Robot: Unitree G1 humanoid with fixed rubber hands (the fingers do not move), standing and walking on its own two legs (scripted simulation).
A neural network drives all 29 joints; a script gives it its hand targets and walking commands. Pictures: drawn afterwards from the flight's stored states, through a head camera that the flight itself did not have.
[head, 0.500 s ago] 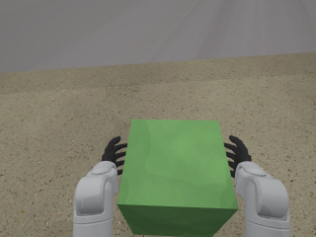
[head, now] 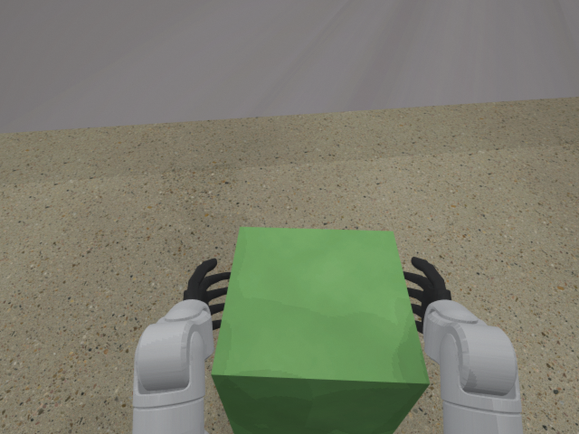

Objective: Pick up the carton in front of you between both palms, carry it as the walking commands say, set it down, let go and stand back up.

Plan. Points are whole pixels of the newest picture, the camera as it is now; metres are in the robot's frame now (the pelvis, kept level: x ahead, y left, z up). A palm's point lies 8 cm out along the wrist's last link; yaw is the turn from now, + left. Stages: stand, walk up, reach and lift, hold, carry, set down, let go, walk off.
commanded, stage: carry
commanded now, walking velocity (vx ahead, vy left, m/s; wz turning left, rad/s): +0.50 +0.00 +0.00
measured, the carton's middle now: (312, 340) +0.26 +0.00 +0.00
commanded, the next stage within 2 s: none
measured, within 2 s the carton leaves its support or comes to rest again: neither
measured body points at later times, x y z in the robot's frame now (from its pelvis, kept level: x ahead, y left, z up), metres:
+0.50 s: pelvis +0.32 -0.05 +0.01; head +0.34 -0.06 +0.46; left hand +0.58 +0.13 +0.08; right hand +0.62 -0.17 +0.07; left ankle +0.31 +0.10 -0.67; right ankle +0.31 -0.12 -0.74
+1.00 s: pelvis +0.57 -0.01 +0.00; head +0.58 -0.01 +0.45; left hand +0.85 +0.14 +0.07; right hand +0.85 -0.16 +0.08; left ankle +0.59 +0.08 -0.74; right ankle +0.54 -0.13 -0.74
